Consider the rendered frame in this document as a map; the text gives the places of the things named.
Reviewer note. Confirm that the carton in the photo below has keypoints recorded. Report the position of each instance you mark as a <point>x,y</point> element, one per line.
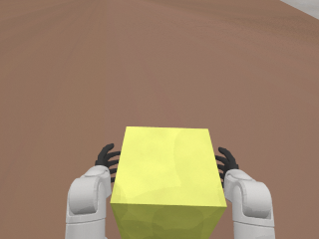
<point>167,184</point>

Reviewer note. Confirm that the right robot hand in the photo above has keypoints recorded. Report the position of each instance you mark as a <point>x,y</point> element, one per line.
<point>229,163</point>

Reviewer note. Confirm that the left robot hand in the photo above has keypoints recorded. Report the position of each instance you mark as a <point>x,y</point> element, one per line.
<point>104,156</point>

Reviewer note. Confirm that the left robot forearm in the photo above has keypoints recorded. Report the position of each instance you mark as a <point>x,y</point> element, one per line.
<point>87,204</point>

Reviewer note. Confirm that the right robot forearm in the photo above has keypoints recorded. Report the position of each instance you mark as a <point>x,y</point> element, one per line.
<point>252,210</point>

